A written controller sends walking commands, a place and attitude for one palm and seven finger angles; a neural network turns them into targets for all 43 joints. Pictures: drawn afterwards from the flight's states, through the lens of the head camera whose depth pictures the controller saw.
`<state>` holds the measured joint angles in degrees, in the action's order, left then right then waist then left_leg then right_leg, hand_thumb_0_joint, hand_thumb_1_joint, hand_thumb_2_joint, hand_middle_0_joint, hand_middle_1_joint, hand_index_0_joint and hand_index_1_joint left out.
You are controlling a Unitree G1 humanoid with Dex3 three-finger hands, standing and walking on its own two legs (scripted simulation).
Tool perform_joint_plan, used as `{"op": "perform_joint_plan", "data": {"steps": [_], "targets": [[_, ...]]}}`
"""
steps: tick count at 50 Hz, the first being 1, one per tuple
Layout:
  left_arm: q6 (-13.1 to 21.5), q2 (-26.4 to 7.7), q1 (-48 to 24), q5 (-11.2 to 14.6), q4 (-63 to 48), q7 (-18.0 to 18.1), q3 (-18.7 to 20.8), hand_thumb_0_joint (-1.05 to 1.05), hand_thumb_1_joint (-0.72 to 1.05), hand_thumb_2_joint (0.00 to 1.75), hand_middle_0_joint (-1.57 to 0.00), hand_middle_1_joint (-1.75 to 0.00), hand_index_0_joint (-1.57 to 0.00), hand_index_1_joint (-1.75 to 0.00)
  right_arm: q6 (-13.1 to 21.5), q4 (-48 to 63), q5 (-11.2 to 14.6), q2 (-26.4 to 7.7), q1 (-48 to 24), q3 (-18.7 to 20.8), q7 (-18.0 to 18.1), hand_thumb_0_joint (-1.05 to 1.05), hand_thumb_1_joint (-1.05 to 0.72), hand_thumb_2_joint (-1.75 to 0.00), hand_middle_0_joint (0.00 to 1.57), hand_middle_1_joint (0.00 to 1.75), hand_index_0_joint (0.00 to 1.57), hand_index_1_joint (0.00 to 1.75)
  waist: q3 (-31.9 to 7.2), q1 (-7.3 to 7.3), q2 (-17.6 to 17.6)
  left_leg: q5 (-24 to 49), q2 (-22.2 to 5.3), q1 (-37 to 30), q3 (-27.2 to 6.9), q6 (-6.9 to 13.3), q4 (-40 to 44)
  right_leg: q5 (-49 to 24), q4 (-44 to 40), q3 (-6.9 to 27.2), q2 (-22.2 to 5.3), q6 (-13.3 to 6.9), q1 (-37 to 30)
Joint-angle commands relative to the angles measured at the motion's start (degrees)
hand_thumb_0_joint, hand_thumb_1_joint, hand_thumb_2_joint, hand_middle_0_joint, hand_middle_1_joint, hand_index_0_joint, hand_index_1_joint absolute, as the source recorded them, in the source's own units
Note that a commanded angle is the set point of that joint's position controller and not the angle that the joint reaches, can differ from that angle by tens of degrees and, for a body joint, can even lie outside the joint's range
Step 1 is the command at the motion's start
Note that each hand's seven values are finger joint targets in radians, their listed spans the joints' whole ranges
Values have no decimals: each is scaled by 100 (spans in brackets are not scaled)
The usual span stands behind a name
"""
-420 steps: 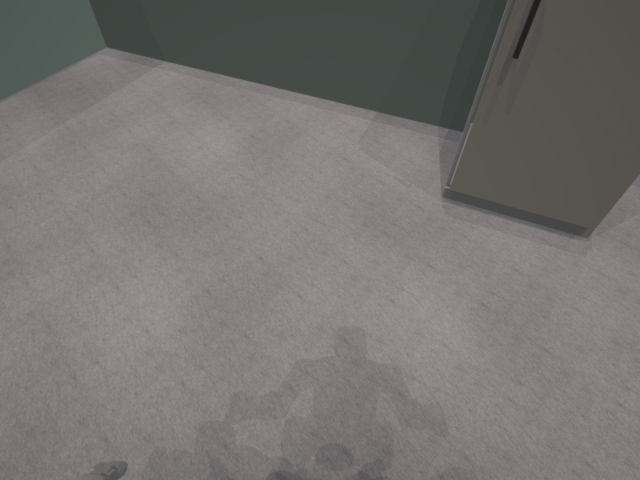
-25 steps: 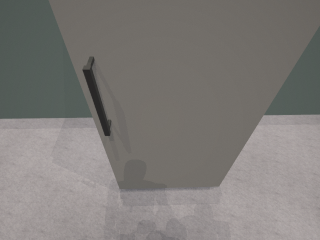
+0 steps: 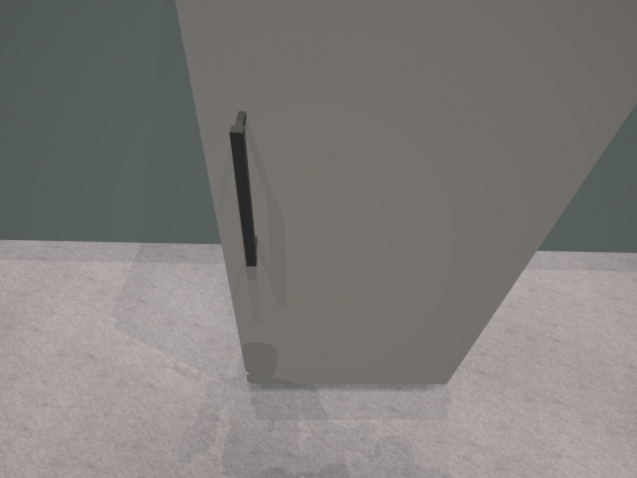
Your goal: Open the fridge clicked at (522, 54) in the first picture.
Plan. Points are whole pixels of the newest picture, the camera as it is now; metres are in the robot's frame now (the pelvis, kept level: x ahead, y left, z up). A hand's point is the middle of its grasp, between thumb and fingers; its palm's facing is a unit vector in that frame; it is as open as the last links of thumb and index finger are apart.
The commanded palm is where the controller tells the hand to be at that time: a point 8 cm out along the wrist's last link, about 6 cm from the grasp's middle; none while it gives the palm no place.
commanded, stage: look again from close up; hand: left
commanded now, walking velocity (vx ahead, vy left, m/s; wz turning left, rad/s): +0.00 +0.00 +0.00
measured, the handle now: (247, 197) +0.49 +0.15 +0.09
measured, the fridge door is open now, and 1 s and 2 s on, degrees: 0 0 0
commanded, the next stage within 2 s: none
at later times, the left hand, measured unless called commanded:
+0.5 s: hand out of the picture -0.08 +0.26 -0.16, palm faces -0.01 -0.96 -0.29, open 7.4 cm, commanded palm none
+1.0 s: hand out of the picture -0.07 +0.27 -0.18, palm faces +0.02 -0.96 -0.28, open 7.4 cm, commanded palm none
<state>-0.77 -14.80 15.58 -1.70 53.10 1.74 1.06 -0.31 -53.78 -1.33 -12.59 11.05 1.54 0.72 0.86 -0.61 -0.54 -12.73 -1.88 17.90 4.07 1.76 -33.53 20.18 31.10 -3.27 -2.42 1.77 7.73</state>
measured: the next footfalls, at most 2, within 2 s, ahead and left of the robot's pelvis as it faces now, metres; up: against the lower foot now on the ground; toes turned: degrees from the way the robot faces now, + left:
right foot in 1.24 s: -0.09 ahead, -0.06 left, +0.00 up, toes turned -5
left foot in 1.44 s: -0.06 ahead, +0.19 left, +0.00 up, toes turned -4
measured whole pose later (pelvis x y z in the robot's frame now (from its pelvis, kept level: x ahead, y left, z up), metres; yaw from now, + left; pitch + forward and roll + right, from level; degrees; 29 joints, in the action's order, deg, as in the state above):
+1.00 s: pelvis -0.08 +0.04 +0.00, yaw +1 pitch -5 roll -3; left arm -2.5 -16.7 16.1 -1.9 60.4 1.0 1.6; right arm -1.4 -59.2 -0.6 -17.0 11.1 3.8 0.0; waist 2.7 0.0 0.6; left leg -16.3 1.1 21.9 2.2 1.3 -34.9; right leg 14.8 30.9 -0.1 -2.8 1.7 13.3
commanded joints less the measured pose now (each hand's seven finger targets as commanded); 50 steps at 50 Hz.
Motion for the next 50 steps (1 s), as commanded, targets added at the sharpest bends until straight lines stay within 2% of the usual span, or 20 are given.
{"op": "perform_joint_plan", "data": {"steps": [1,3,7,14,18,20,29,30,32,36,38,40,42,43,45,46,47,48,49,50], "targets": [[99,-889,200,5,-320,-14,177,0,90,90,-20,-30,-20,-30,114,406,3,-1157,-66,258,-6,0,-90,-90,20,30,20,30,248,29,479,-1109,-493,39,-987,135,1439,78,-728,327,-186,-357,595],[90,-950,224,3,-268,-35,183,0,90,90,-20,-30,-20,-30,97,403,-1,-1274,-93,280,-22,0,-90,-90,20,30,20,30,218,25,491,-1589,-529,78,-1113,114,1722,251,-705,275,-149,-354,612],[93,-1008,394,-9,-139,-55,189,0,90,90,-20,-30,-20,-30,90,340,9,-1371,-113,290,-42,0,-90,-90,20,30,20,30,139,-34,400,-1813,-567,106,-1172,88,1991,261,-756,229,-163,-366,493],[114,-1148,527,-5,92,-54,156,0,90,90,-20,-30,-20,-30,59,73,39,-1410,-11,286,-57,0,-90,-90,20,30,20,30,250,40,86,-1550,-420,-141,-1002,-19,1816,692,-1163,563,-310,-439,881],[117,-1168,578,6,214,-47,134,0,90,90,-20,-30,-20,-30,65,-73,57,-1462,52,287,-49,0,-90,-90,20,30,20,30,211,75,198,-1536,-450,-260,-1058,-26,1835,637,-1103,616,-286,-434,938],[125,-1153,681,5,290,-38,125,0,90,90,-20,-30,-20,-30,68,-141,73,-1482,70,288,-47,0,-90,-90,20,30,20,30,107,33,204,-1548,-486,-249,-1104,-13,1893,465,-1038,583,-259,-422,779],[98,-1067,847,-2,556,-28,109,0,90,90,-20,-30,-20,-30,42,-356,87,-1490,-44,305,-26,0,-90,-90,20,30,20,30,207,-9,287,-1780,-462,-202,-1115,-71,2024,544,-985,632,-210,-419,822],[111,-1058,871,-8,566,-22,105,0,90,90,-20,-30,-20,-30,37,-361,93,-1458,-60,307,-28,0,-90,-90,20,30,20,30,180,-14,177,-1657,-438,-235,-1078,-66,1956,511,-1043,684,-227,-431,797],[130,-1077,731,-3,556,-23,105,0,90,90,-20,-30,-20,-30,45,-374,96,-1444,-93,307,-26,0,-90,-90,20,30,20,30,245,35,30,-1440,-387,-340,-1020,-71,1804,595,-1169,817,-297,-437,969],[114,-1104,636,-8,552,-21,119,0,90,90,-20,-30,-20,-30,34,-409,90,-1467,-106,317,-30,0,-90,-90,20,30,20,30,281,67,160,-1658,-398,-345,-1083,-86,1862,798,-1122,777,-247,-399,1099],[84,-1096,705,-14,569,-29,137,0,90,90,-20,-30,-20,-30,13,-391,81,-1495,-180,323,-29,0,-90,-90,20,30,20,30,339,5,200,-1900,-386,-168,-1099,-106,1963,860,-1056,710,-192,-397,1035],[78,-1080,774,-22,587,-37,150,0,90,90,-20,-30,-20,-30,-1,-371,80,-1458,-232,326,-25,0,-90,-90,20,30,20,30,299,-32,27,-1768,-314,-173,-1001,-122,1842,820,-1116,761,-221,-425,1001],[54,-1148,670,-18,548,-52,188,0,90,90,-20,-30,-20,-30,-26,-371,75,-1420,-211,338,-19,0,-90,-90,20,30,20,30,207,17,-59,-1650,-176,-343,-847,-175,1544,1071,-1253,837,-305,-479,1192],[47,-1210,567,-14,518,-55,203,0,90,90,-20,-30,-20,-30,-50,-366,73,-1385,-192,350,-17,0,-90,-90,20,30,20,30,236,48,-292,-1489,-71,-493,-737,-188,1184,1301,-1460,954,-413,-517,1440],[15,-1378,-13,-13,352,-21,276,0,90,90,-20,-30,-20,-30,-135,-420,73,-1258,166,406,-8,0,-90,-90,20,30,20,30,248,329,-992,-846,250,-1243,-355,-235,-459,1979,-2120,1354,-846,-717,2544],[1,-1515,-605,-17,163,6,344,0,90,90,-20,-30,-20,-30,-141,-481,72,-1294,486,483,-2,0,-90,-90,20,30,20,30,234,563,-1068,-687,262,-1447,-367,-200,-1103,1935,-2179,1411,-1025,-829,2908],[14,-1551,-1094,-20,1,30,379,0,90,90,-20,-30,-20,-30,-103,-524,92,-1324,780,508,0,0,-90,-90,20,30,20,30,270,736,-1031,-733,82,-1496,-541,-135,-1092,1618,-1944,1324,-1051,-810,2953],[24,-1458,-1231,-16,-59,37,349,0,90,90,-20,-30,-20,-30,-36,-523,108,-1305,919,479,-19,0,-90,-90,20,30,20,30,350,762,-663,-905,-95,-1412,-737,-92,-457,1419,-1407,1181,-925,-727,2798],[20,-1313,-1019,17,-32,10,273,0,90,90,-20,-30,-20,-30,33,-440,77,-1406,833,417,-24,0,-90,-90,20,30,20,30,600,617,227,-1391,-321,-903,-1202,-41,771,1330,-441,955,-464,-560,2563],[-7,-1097,-473,67,23,-32,247,0,90,90,-20,-30,-20,-30,105,-275,11,-1673,519,417,5,0,-90,-90,20,30,20,30,597,292,1440,-2561,-924,-63,-2312,80,2193,911,559,426,135,-271,1928]]}}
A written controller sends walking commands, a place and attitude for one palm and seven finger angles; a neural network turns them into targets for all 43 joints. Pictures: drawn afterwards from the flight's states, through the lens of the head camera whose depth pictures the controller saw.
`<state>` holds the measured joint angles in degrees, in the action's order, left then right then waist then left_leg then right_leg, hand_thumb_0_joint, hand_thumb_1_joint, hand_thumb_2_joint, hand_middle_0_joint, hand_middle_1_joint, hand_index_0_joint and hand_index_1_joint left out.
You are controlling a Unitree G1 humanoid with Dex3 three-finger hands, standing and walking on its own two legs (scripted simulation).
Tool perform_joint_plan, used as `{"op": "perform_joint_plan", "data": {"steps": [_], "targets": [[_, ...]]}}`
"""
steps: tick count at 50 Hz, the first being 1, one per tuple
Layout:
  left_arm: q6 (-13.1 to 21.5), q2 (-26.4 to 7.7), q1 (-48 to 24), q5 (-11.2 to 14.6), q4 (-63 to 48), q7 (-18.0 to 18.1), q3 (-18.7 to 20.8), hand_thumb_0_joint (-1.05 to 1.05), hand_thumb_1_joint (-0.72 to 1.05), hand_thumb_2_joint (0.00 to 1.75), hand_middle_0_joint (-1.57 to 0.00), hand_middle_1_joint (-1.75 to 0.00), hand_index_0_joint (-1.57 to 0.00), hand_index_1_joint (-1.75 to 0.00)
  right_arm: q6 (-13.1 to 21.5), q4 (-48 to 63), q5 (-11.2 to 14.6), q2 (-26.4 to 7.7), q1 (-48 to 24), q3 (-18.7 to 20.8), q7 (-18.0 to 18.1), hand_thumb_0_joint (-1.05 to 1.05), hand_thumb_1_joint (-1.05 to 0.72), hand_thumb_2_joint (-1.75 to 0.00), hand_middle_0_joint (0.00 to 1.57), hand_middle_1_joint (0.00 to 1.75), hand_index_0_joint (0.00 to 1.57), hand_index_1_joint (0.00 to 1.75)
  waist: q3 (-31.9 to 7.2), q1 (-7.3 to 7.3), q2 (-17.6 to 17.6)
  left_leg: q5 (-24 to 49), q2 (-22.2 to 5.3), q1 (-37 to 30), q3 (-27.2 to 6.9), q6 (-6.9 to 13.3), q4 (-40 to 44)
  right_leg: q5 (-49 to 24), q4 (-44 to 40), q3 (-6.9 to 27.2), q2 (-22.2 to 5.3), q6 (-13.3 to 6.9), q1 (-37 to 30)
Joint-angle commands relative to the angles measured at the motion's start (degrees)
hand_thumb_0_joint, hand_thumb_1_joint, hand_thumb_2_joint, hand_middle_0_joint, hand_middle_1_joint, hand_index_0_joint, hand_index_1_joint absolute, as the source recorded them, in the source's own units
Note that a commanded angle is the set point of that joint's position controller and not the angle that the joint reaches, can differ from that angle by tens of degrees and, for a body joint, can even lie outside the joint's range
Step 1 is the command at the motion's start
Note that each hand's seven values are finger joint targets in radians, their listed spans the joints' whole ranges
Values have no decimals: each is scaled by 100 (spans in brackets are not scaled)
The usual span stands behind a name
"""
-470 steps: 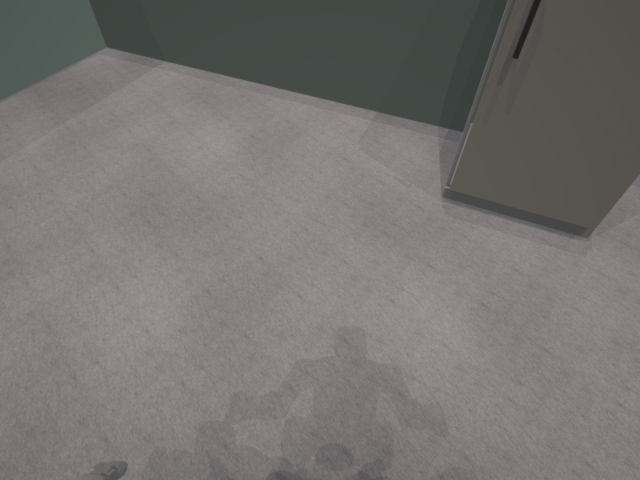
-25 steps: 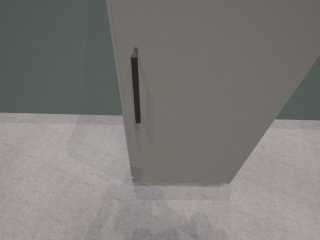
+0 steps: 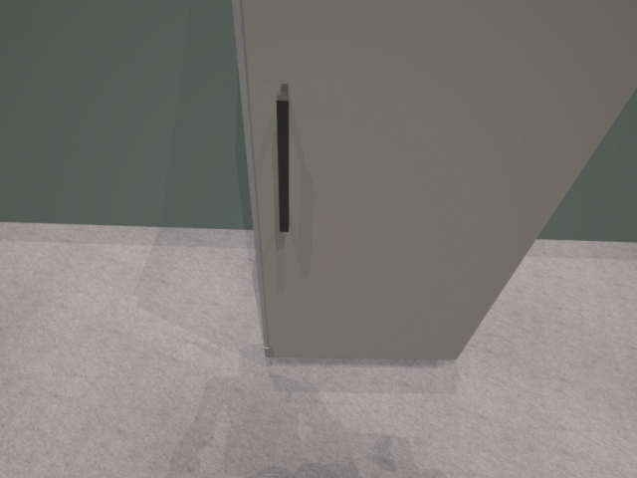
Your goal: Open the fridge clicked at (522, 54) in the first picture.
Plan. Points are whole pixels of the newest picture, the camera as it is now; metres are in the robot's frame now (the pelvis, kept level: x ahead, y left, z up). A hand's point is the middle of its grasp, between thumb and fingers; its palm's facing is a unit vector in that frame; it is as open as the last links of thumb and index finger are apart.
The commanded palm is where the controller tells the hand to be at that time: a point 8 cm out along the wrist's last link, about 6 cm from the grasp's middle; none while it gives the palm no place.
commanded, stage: look again from close up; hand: left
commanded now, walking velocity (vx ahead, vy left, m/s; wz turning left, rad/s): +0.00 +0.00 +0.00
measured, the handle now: (284, 165) +0.58 +0.10 +0.09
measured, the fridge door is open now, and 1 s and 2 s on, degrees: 0 0 0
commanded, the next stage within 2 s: shuffle to correct the standing spot in 1.44 s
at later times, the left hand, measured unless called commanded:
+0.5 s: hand out of the picture +0.01 +0.27 -0.15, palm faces -0.08 -0.95 -0.30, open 7.4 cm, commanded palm none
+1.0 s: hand out of the picture +0.00 +0.25 -0.15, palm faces -0.09 -0.96 -0.26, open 7.4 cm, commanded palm none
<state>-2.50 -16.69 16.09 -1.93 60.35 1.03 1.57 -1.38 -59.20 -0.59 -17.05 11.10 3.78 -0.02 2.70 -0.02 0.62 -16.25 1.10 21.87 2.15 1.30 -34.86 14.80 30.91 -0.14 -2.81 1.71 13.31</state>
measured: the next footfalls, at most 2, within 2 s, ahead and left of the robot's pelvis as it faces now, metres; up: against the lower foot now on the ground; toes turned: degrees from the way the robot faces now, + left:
right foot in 0.24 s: +0.00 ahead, -0.10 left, +0.00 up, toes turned -7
left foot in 0.44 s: +0.03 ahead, +0.14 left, +0.00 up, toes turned -5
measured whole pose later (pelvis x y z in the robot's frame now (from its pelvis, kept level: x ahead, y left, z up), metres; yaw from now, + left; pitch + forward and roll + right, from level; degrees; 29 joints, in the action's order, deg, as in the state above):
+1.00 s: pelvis -0.04 +0.05 +0.02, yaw -4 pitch -1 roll +0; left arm 0.1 -14.4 12.0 -1.1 63.4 0.8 -0.6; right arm 0.0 -63.1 -0.6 -14.3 8.4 -0.1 0.2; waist 3.3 -0.6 -0.4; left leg -9.9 1.7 10.6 -0.2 1.3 -21.6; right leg 11.1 21.7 -1.2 -3.0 2.2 9.4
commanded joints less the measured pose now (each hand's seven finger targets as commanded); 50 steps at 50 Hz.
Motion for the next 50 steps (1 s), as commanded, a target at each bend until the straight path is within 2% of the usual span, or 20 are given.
{"op": "perform_joint_plan", "data": {"steps": [1,3,4,7,9,10,11,12,13,15,18,19,20,22,24,26,30,35,45,50], "targets": [[102,-937,-76,87,-525,38,243,0,90,90,-20,-30,-20,-30,230,377,-87,-1496,110,200,94,0,-90,-90,20,30,20,30,278,-12,1776,-3330,-1620,365,-2839,226,3147,1278,1541,221,322,-253,620],[0,-998,678,26,-250,-3,341,0,90,90,-20,-30,-20,-30,161,573,-87,-1580,-525,196,105,0,-90,-90,20,30,20,30,66,-429,1144,-3255,-1554,1048,-2269,248,3420,1143,2671,62,406,-351,-97],[-25,-970,907,28,-163,-19,357,0,90,90,-20,-30,-20,-30,149,614,-83,-1567,-639,195,109,0,-90,-90,20,30,20,30,-1,-484,976,-2898,-1433,977,-1926,169,3445,1147,2657,-111,431,-351,-238],[1,-860,1085,63,-174,-24,294,0,90,90,-20,-30,-20,-30,104,526,-108,-1443,-467,181,135,0,-90,-90,20,30,20,30,-115,-385,754,-2141,-1356,91,-1526,237,3307,1528,889,-357,332,-462,-574],[-43,-792,1401,87,-66,-14,287,0,90,90,-20,-30,-20,-30,3,392,-99,-1370,-273,200,138,0,-90,-90,20,30,20,30,-55,-388,654,-1884,-1114,-31,-1169,-184,3255,1146,-581,-456,462,-562,-1216],[7,-837,1447,58,-57,15,270,0,90,90,-20,-30,-20,-30,-26,325,-50,-1185,-184,175,120,0,-90,-90,20,30,20,30,89,-393,309,-1570,-791,65,-760,-329,2671,815,-1559,-158,246,-610,-1442],[53,-1129,1094,-1,-190,47,287,0,90,90,-20,-30,-20,-30,-88,315,40,-883,19,133,114,0,-90,-90,20,30,20,30,87,-187,-777,-1148,-171,4,-127,-501,1313,1650,-2420,880,-578,-853,-926],[50,-1485,213,-39,-477,79,341,0,90,90,-20,-30,-20,-30,-126,327,13,-821,73,188,124,0,-90,-90,20,30,20,30,359,49,-1368,-560,140,-579,-58,-412,-654,2471,-2870,1822,-1571,-1278,896],[157,-1465,-849,16,-748,114,362,0,90,90,-20,-30,-20,-30,-152,296,-3,-1162,184,284,94,0,-90,-90,20,30,20,30,464,352,-1049,-330,-84,-632,-574,-210,-1771,2403,-2867,1844,-1660,-1420,1723],[345,-1394,-1634,41,-947,108,301,0,90,90,-20,-30,-20,-30,-77,221,18,-1123,570,279,24,0,-90,-90,20,30,20,30,309,700,-532,-328,-192,-591,-617,-90,-2247,1687,-2364,1145,-1185,-1238,1609],[376,-1349,-753,23,-651,41,264,0,90,90,-20,-30,-20,-30,131,368,40,-881,296,92,48,0,-90,-90,20,30,20,30,118,174,-592,-668,-276,-411,-298,-26,-113,375,-1625,929,-1001,-1177,79],[354,-1375,-578,57,-522,10,244,0,90,90,-20,-30,-20,-30,176,330,27,-822,300,33,70,0,-90,-90,20,30,20,30,-28,130,-612,-281,-269,-823,-243,-30,786,142,-1346,908,-970,-1036,-5],[328,-1257,-521,89,-445,-16,194,0,90,90,-20,-30,-20,-30,226,299,25,-805,251,-33,82,0,-90,-90,20,30,20,30,19,95,-422,269,-313,-1199,-441,-9,1449,-50,-998,679,-725,-770,123],[315,-1043,-315,149,-381,-96,123,0,90,90,-20,-30,-20,-30,278,323,-37,-1292,-154,-47,131,0,-90,-90,20,30,20,30,5,-199,490,202,-1106,-797,-1483,239,1899,183,-938,312,-229,-264,16],[260,-1198,-498,98,-245,-82,144,0,90,90,-20,-30,-20,-30,254,166,-33,-1293,-271,-55,48,0,-90,-90,20,30,20,30,141,-173,437,-1443,-889,-21,-1539,112,2436,615,-945,227,-184,-216,-563],[254,-1144,-422,88,-190,-68,121,0,90,90,-20,-30,-20,-30,241,93,-27,-1277,-327,-65,35,0,-90,-90,20,30,20,30,94,-211,377,-1650,-859,39,-1499,96,2583,405,-911,204,-188,-206,-709],[303,-1014,-390,92,-133,-57,72,0,90,90,-20,-30,-20,-30,252,-30,-24,-1053,-186,-105,37,0,-90,-90,20,30,20,30,-255,-123,114,-790,-730,-485,-1248,51,2323,128,-1130,259,-304,-230,-708],[326,-965,-471,78,-114,-38,43,0,90,90,-20,-30,-20,-30,228,-92,-20,-934,-151,-114,26,0,-90,-90,20,30,20,30,-48,-34,-67,-554,-685,-568,-1128,20,2187,202,-1280,303,-351,-216,-430],[376,-720,-359,101,-8,24,-30,0,90,90,-20,-30,-20,-30,262,-132,18,-680,-139,-188,61,0,-90,-90,20,30,20,30,-385,14,-17,1337,-684,-1248,-812,-9,1709,-876,-1198,271,-411,-180,-521],[370,-595,-254,102,56,44,-66,0,90,90,-20,-30,-20,-30,229,-175,25,-549,-153,-227,70,0,-90,-90,20,30,20,30,-300,11,-68,1262,-662,-1278,-768,-29,1696,-803,-1257,265,-422,-158,-487]]}}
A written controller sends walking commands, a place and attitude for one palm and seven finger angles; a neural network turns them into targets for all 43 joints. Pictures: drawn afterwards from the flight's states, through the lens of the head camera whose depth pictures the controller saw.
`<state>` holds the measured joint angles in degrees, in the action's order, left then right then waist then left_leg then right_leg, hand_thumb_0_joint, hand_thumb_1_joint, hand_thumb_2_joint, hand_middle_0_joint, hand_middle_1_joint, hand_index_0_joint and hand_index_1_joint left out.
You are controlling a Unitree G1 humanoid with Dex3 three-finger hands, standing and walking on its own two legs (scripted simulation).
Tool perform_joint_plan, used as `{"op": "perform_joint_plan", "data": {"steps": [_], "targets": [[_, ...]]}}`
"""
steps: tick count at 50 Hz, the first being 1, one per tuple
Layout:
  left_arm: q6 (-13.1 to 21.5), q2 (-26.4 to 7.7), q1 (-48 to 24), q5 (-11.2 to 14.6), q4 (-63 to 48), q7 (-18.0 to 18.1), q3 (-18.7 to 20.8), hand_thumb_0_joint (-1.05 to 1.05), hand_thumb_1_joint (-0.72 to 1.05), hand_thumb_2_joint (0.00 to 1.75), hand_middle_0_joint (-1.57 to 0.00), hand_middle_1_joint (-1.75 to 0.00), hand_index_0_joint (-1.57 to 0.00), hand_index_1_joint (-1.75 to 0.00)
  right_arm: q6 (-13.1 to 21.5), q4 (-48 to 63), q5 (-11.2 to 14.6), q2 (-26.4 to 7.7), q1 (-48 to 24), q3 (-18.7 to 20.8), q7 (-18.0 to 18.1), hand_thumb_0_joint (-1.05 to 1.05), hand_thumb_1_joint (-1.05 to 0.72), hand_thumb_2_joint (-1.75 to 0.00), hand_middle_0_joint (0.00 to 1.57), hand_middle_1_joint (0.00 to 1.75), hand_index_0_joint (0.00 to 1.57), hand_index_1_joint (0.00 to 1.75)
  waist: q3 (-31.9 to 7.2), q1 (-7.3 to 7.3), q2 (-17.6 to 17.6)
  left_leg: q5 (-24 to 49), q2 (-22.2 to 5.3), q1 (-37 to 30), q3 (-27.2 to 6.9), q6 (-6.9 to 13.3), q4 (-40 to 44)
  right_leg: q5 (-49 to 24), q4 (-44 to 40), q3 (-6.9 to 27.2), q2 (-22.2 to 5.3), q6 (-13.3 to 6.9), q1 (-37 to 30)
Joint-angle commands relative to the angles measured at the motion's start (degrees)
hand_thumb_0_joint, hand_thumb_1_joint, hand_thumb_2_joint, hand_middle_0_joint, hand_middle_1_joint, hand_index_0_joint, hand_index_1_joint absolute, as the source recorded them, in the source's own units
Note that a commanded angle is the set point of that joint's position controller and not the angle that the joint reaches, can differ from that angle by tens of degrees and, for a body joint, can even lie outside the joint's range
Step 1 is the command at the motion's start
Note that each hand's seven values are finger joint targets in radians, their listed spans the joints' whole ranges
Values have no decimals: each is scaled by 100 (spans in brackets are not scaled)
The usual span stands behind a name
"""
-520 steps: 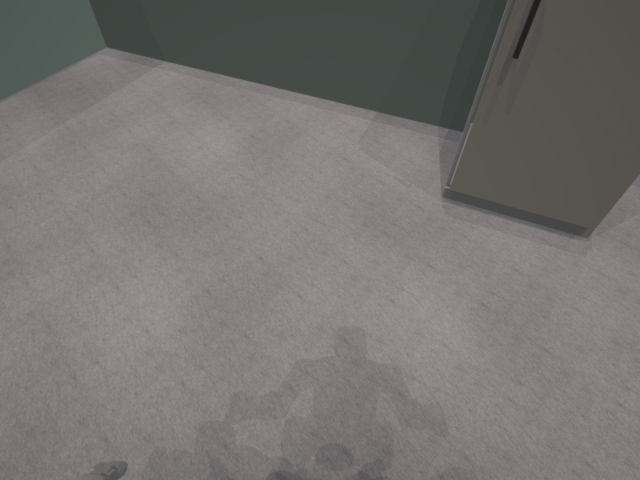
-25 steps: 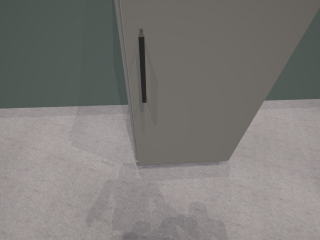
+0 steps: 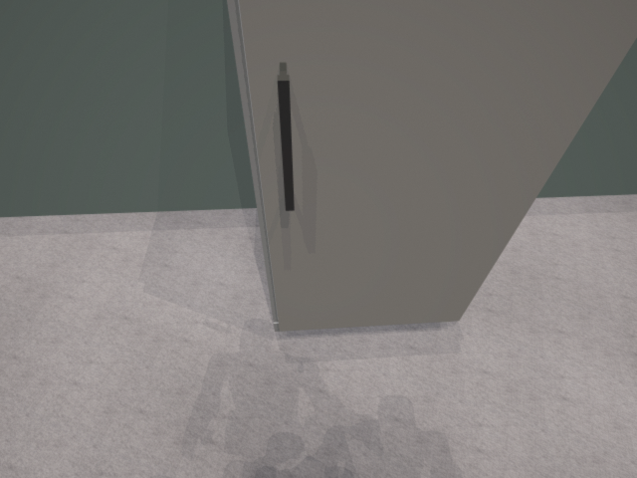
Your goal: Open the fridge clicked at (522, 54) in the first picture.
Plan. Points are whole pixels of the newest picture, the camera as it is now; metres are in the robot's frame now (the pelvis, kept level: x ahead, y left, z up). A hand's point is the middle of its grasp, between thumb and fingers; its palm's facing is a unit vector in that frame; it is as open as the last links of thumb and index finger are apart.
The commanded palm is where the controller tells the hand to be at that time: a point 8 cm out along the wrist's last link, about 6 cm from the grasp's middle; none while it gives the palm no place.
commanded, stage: look again from close up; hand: left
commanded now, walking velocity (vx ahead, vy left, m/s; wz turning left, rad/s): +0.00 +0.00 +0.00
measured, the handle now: (286, 145) +0.61 +0.10 +0.07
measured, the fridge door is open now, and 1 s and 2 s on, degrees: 0 0 0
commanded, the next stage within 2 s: shuffle to correct the standing spot in 0.44 s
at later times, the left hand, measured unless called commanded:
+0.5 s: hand out of the picture +0.03 +0.17 -0.18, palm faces +0.00 -0.98 -0.20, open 7.4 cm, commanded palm none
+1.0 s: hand out of the picture +0.01 +0.13 -0.19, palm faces +0.16 -0.97 -0.19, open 7.4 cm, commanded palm none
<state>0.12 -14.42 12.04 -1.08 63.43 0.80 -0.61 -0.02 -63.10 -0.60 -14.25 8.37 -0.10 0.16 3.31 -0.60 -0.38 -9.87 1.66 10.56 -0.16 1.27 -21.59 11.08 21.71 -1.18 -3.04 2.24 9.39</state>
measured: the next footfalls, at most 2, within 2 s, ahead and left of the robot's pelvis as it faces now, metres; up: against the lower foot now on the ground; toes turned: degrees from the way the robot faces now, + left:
right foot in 1.32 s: +0.27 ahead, -0.21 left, +0.00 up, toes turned +3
left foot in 1.56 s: +0.25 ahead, +0.00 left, +0.00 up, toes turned +13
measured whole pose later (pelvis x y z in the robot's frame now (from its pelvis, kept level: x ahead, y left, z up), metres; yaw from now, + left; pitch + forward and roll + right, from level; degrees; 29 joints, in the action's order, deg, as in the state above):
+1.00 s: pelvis +0.08 -0.04 -0.02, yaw +7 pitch +1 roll -1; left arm 1.3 -8.4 22.2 -2.2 63.3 1.5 2.0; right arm -0.9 -63.8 -1.3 -8.1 19.7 1.6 1.4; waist 1.3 -0.1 -0.2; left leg -26.6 -2.7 20.3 4.4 1.5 -44.5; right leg 24.0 30.3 -9.0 -1.7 -1.1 7.0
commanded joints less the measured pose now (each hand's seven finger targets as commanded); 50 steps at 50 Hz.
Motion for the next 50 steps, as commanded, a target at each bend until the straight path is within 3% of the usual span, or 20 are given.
{"op": "perform_joint_plan", "data": {"steps": [1,6,27,31,34,36,39,41,42,43,44,45,46,47,48,49,50], "targets": [[112,-787,156,20,-250,67,148,0,90,90,-20,-30,-20,-30,96,214,23,-804,127,157,57,0,-90,-90,20,30,20,30,-339,75,17,636,-712,-134,-517,-29,367,-458,-348,375,-414,-211,-88],[103,-636,243,25,-202,80,132,0,90,90,-20,-30,-20,-30,88,169,18,-644,208,126,72,0,-90,-90,20,30,20,30,-310,71,119,663,-696,-111,-483,-51,355,-499,-345,376,-392,-205,-128],[107,-203,610,50,-133,120,133,0,90,90,-20,-30,-20,-30,90,-27,15,-185,763,88,132,0,-90,-90,20,30,20,30,-102,38,-23,615,-670,20,-363,-72,252,-493,-281,352,-338,-247,-79],[55,-93,735,23,-69,86,156,0,90,90,-20,-30,-20,-30,50,-89,-34,-91,944,119,129,0,-90,-90,20,30,20,30,14,68,82,-891,-650,272,-484,-9,387,945,-182,225,-234,-253,81],[1,-31,801,-20,-114,40,207,0,90,90,-20,-30,-20,-30,8,-41,-75,-136,1043,185,137,0,-90,-90,20,30,20,30,473,64,291,-2173,-765,824,-838,129,694,1583,108,83,-89,-259,371],[9,19,933,-39,-133,15,228,0,90,90,-20,-30,-20,-30,12,11,-76,-188,1079,234,144,0,-90,-90,20,30,20,30,508,43,442,-2393,-887,964,-1059,239,750,1496,340,-41,-32,-254,383],[50,65,1106,-43,-174,-10,265,0,90,90,-20,-30,-20,-30,64,62,-67,-191,1237,271,170,0,-90,-90,20,30,20,30,370,12,439,-1934,-973,1004,-1201,358,525,1179,508,-72,-47,-295,256],[83,51,1271,-40,-147,-8,302,0,90,90,-20,-30,-20,-30,108,129,-57,-110,1262,267,189,0,-90,-90,20,30,20,30,231,-43,209,-1069,-868,1143,-967,338,-15,921,412,38,-165,-377,-72],[100,11,1435,-36,-111,7,335,0,90,90,-20,-30,-20,-30,128,164,-53,-21,1218,243,197,0,-90,-90,20,30,20,30,165,-114,-63,-647,-672,1404,-627,261,-504,783,232,215,-335,-472,-430],[115,-122,1651,-36,-56,38,388,0,90,90,-20,-30,-20,-30,142,233,-49,156,1156,198,200,0,-90,-90,20,30,20,30,102,-182,-691,-471,-362,1843,-71,126,-1254,516,-62,630,-718,-674,-890],[123,-266,1824,-38,-32,78,440,0,90,90,-20,-30,-20,-30,132,350,-58,281,1013,189,200,0,-90,-90,20,30,20,30,113,-212,-1289,-1169,-270,2197,359,35,-1989,173,-434,1180,-1285,-939,-1028],[123,-227,1901,-44,-22,98,428,0,90,90,-20,-30,-20,-30,111,461,-76,236,749,210,191,0,-90,-90,20,30,20,30,298,-262,-1220,-1862,-427,2433,401,25,-2690,-286,-574,1358,-1607,-1241,-922],[144,-125,1839,-85,-16,110,402,0,90,90,-20,-30,-20,-30,126,507,-74,272,619,235,160,0,-90,-90,20,30,20,30,409,-214,-857,-2065,-558,2536,412,25,-3048,-733,-524,1258,-1718,-1445,-852],[158,-94,1703,-116,-36,122,404,0,90,90,-20,-30,-20,-30,136,527,-54,347,620,242,132,0,-90,-90,20,30,20,30,414,-109,-589,-2154,-667,2411,382,38,-2909,-1030,-330,1001,-1715,-1486,-777],[159,-106,1569,-125,-45,116,391,0,90,90,-20,-30,-20,-30,147,496,-39,430,730,225,105,0,-90,-90,20,30,20,30,348,-13,-545,-2015,-654,2098,477,46,-2457,-1213,-120,673,-1544,-1379,-650],[146,-86,1379,-104,-83,108,375,0,90,90,-20,-30,-20,-30,152,406,-48,488,1049,216,100,0,-90,-90,20,30,20,30,288,200,-515,-1502,-626,1364,610,53,-1731,-1073,137,358,-1333,-1184,-200],[124,-24,1137,-52,-115,83,352,0,90,90,-20,-30,-20,-30,170,196,-69,485,1628,232,100,0,-90,-90,20,30,20,30,105,484,-356,-678,-436,254,830,75,-923,-986,737,-145,-951,-918,326]]}}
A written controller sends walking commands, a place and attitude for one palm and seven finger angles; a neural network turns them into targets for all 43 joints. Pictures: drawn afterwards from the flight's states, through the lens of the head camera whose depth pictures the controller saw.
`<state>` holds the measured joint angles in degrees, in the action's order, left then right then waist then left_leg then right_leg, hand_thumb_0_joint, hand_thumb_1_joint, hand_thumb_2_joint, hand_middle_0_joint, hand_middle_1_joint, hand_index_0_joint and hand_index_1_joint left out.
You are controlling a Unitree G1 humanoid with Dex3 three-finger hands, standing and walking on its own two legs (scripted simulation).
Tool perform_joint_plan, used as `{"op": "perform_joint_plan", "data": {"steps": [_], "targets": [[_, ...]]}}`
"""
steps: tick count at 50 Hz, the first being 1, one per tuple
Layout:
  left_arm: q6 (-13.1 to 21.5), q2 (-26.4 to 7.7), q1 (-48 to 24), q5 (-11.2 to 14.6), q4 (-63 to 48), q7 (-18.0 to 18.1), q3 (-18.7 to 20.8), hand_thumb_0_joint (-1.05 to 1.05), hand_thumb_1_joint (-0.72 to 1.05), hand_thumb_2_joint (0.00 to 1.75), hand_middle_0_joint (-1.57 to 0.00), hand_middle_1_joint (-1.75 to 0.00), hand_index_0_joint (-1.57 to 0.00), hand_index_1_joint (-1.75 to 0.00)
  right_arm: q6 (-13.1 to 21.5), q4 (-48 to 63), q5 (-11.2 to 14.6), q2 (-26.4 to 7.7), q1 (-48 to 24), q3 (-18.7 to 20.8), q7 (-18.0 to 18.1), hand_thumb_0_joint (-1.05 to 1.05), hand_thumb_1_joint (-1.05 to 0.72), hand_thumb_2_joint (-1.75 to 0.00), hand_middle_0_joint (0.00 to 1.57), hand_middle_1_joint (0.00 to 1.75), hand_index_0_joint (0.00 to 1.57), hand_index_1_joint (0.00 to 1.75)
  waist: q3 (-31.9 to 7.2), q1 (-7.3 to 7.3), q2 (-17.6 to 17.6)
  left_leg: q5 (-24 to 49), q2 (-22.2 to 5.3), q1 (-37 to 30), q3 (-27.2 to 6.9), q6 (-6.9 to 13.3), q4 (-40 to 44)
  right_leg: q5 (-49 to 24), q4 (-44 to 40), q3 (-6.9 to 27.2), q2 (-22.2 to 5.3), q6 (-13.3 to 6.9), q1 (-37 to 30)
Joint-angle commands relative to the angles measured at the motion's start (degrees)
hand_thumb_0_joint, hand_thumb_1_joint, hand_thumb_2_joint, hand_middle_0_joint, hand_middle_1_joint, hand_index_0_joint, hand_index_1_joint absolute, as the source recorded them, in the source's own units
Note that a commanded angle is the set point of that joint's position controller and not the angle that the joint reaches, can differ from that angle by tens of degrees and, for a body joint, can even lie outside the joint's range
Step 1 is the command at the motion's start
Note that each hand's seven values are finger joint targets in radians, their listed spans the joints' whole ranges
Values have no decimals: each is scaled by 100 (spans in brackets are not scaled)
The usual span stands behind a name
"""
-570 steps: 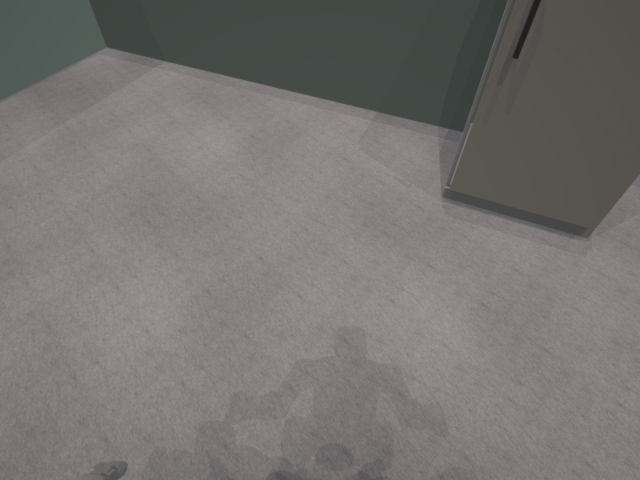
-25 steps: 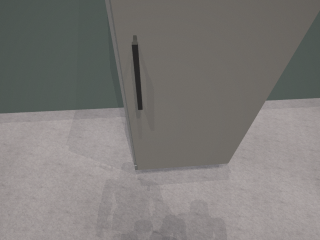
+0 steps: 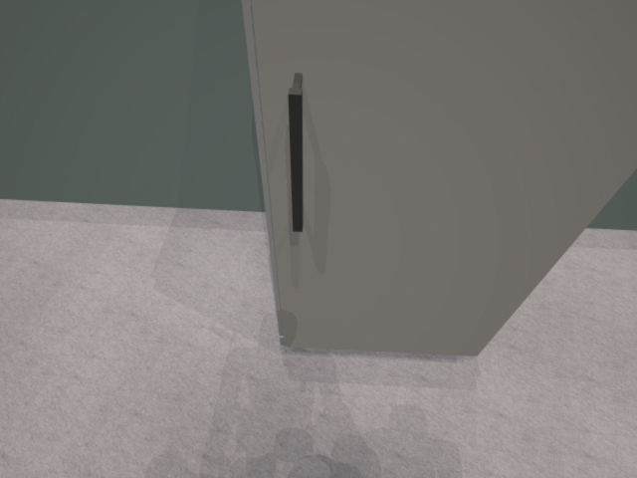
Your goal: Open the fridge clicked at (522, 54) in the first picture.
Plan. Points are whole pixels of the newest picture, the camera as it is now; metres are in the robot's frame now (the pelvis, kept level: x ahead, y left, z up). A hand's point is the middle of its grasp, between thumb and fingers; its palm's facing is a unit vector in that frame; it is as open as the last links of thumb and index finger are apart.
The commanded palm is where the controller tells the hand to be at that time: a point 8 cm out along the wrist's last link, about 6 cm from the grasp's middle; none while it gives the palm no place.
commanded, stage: shuffle to correct the standing spot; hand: left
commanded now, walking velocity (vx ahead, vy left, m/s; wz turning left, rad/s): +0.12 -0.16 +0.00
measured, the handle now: (297, 162) +0.54 +0.07 +0.09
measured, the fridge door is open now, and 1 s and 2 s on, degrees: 0 0 0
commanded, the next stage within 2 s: come to a stop and stand still in 0.28 s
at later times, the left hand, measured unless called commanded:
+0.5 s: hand out of the picture +0.14 +0.10 -0.17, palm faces +0.05 -0.97 -0.22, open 7.3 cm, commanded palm none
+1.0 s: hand out of the picture +0.14 +0.09 -0.15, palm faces +0.07 -0.96 -0.28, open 7.4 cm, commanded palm none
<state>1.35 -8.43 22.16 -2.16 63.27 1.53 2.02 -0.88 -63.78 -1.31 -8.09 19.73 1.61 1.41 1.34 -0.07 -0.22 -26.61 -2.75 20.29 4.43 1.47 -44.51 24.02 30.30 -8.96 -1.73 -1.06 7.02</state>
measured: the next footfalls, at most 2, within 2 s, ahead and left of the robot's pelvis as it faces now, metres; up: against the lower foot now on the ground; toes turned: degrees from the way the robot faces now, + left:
right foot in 0.32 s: +0.16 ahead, -0.20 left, +0.00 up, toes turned -4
left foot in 0.56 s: +0.17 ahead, +0.01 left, +0.00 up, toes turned +6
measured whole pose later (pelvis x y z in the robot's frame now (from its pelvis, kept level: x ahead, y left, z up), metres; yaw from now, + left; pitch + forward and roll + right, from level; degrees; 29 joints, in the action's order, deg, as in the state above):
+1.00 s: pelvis +0.11 -0.10 +0.01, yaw +1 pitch -1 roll +2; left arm -0.7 -10.0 13.0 -2.1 56.3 2.2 2.2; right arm -4.3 -56.9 -1.0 -11.6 6.8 3.6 1.0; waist 6.1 -1.6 1.1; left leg -26.6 -0.3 21.1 0.6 -2.2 -53.4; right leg 14.5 29.6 -4.8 -2.3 -2.4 14.3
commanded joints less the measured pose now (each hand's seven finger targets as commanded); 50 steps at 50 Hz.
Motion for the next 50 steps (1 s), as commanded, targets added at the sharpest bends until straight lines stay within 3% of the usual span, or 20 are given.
{"op": "perform_joint_plan", "data": {"steps": [1,2,3,10,14,15,16,17,18,21,26,30,32,34,36,38,40,41,44,50], "targets": [[-30,-402,129,107,-214,-30,59,0,90,90,-20,-30,-20,-30,296,59,-57,-537,1135,147,27,0,-90,-90,20,30,20,30,96,600,607,1578,-608,-1782,-742,325,2082,-1849,1243,204,-518,-218,1497],[-23,-168,137,122,-392,-71,-28,0,90,90,-20,-30,-20,-30,296,-64,-106,-1147,1596,278,108,0,-90,-90,20,30,20,30,-39,648,1803,2291,-2093,-2388,-2731,911,2849,435,2606,-22,10,113,2634],[-55,-425,-184,13,-552,-62,36,0,90,90,-20,-30,-20,-30,240,-34,-85,-1251,1465,289,118,0,-90,-90,20,30,20,30,247,635,1073,2031,-2393,-1838,-2885,1168,3040,941,3301,552,-87,-4,2742],[-173,-114,-207,68,-515,-248,113,0,90,90,-20,-30,-20,-30,322,369,-78,-1093,-1,263,204,0,-90,-90,20,30,20,30,119,109,737,2933,-1579,-1057,-760,672,2605,-212,1600,577,-400,203,1920],[-160,-329,290,37,-373,-283,209,0,90,90,-20,-30,-20,-30,179,436,-74,-1162,-311,383,123,0,-90,-90,20,30,20,30,112,-159,587,1073,-1117,-25,-304,193,1871,-1339,88,-3,19,228,300],[-117,-621,582,20,-311,-250,275,0,90,90,-20,-30,-20,-30,160,466,-65,-983,-279,369,100,0,-90,-90,20,30,20,30,104,-319,-108,690,-760,463,-12,-2,1004,-1361,-419,439,-229,101,-247],[-71,-1192,738,-31,-307,-175,394,0,90,90,-20,-30,-20,-30,139,582,-27,-530,-143,272,69,0,-90,-90,20,30,20,30,-64,-383,-1732,-415,-8,1268,614,-263,-528,-1430,-1126,2058,-1413,-398,-664],[-122,-1293,815,23,-378,-126,383,0,90,90,-20,-30,-20,-30,75,789,6,-479,-451,231,96,0,-90,-90,20,30,20,30,-208,-528,-1631,-1348,15,1213,157,-208,-1608,-1418,-1547,2672,-1921,-950,-331],[-124,-1185,520,1,-443,-86,380,0,90,90,-20,-30,-20,-30,62,830,19,-499,-671,241,123,0,-90,-90,20,30,20,30,-99,-451,-1714,-1089,-133,1364,-142,-147,-2184,-1609,-1610,2720,-1784,-1100,-40],[-104,-716,-357,-15,-671,37,239,0,90,90,-20,-30,-20,-30,57,707,1,-402,-566,185,58,0,-90,-90,20,30,20,30,-79,-37,-479,-485,-331,778,-211,-212,-1692,-3103,-1078,1632,-1486,-1083,393],[14,-835,-470,101,-540,103,143,0,90,90,-20,-30,-20,-30,65,414,93,-251,-201,48,33,0,-90,-90,20,30,20,30,-519,81,-327,1188,-38,-513,-29,-299,1504,-5131,-271,1231,-1251,-739,-168],[-131,-781,-477,98,-687,138,168,0,90,90,-20,-30,-20,-30,-1,669,18,-875,-503,220,86,0,-90,-90,20,30,20,30,-342,19,894,5751,-895,-1530,-499,152,1508,-3756,284,761,-638,6,683],[-181,-832,-574,116,-747,141,186,0,90,90,-20,-30,-20,-30,-39,739,30,-979,-560,247,105,0,-90,-90,20,30,20,30,-338,-4,1170,6452,-1191,-1486,-831,465,1802,-1741,804,559,-323,111,706],[-261,-730,-546,120,-777,104,204,0,90,90,-20,-30,-20,-30,-71,889,-9,-1131,-859,296,90,0,-90,-90,20,30,20,30,-255,-86,1136,5997,-1333,-1486,-950,732,1928,-144,1025,613,-103,118,980],[-269,-694,-445,90,-815,80,210,0,90,90,-20,-30,-20,-30,-82,989,-16,-1142,-1037,332,78,0,-90,-90,20,30,20,30,-298,-182,879,5654,-1228,-1511,-847,715,1729,-412,644,631,-103,126,908],[-225,-870,-285,36,-821,86,226,0,90,90,-20,-30,-20,-30,-114,1090,22,-1044,-1132,353,39,0,-90,-90,20,30,20,30,-410,-236,-29,3915,-660,-1059,-434,229,1079,-2730,-396,1027,-495,85,423],[-161,-1294,-280,6,-832,113,290,0,90,90,-20,-30,-20,-30,-198,1174,4,-643,-973,325,4,0,-90,-90,20,30,20,30,-365,-267,-1441,-286,360,130,-33,-270,-460,-5694,-815,2482,-2061,-864,-157],[-163,-1177,-241,27,-804,138,271,0,90,90,-20,-30,-20,-30,-252,1139,-5,-648,-1087,315,39,0,-90,-90,20,30,20,30,-382,-288,-1226,-717,276,337,-550,-239,-1228,-6029,-751,2412,-2112,-1107,-125],[-130,-1090,-579,38,-932,145,247,0,90,90,-20,-30,-20,-30,-265,1034,32,-610,-1118,295,-9,0,-90,-90,20,30,20,30,-244,-134,-660,-146,209,652,-689,-350,-1968,-5363,-711,1821,-1683,-1060,-111],[-111,-1213,-540,12,-866,81,260,0,90,90,-20,-30,-20,-30,-159,946,76,-493,-1096,192,-67,0,-90,-90,20,30,20,30,-340,-207,-925,-6,162,-42,-279,-391,16,-4060,-907,1669,-1391,-929,-102]]}}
